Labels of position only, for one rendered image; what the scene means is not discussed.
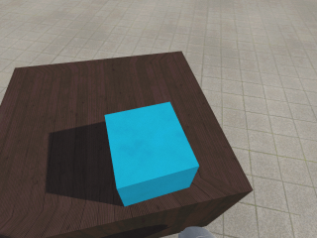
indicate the robot right thigh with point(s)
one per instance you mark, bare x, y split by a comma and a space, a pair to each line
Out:
195, 232

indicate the carton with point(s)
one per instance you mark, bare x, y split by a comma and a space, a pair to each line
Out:
150, 153

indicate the pedestal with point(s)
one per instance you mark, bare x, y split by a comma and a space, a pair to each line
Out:
56, 171

